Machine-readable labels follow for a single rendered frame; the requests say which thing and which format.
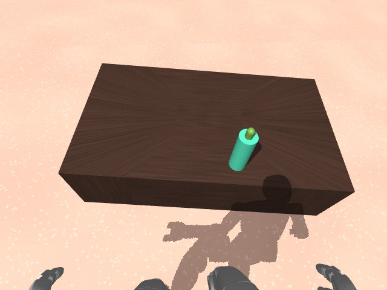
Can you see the right robot hand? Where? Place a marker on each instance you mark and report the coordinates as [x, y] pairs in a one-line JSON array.
[[334, 276]]

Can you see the left robot hand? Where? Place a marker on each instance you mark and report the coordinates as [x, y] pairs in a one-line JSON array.
[[47, 279]]

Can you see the bottle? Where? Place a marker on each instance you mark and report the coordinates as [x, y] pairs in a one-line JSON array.
[[244, 146]]

